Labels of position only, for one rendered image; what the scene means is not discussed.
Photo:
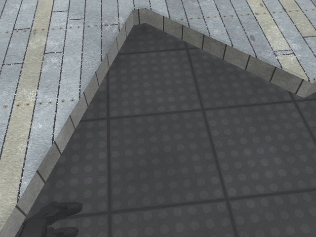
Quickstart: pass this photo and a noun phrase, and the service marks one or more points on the robot left hand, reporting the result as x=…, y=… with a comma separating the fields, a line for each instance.
x=36, y=226

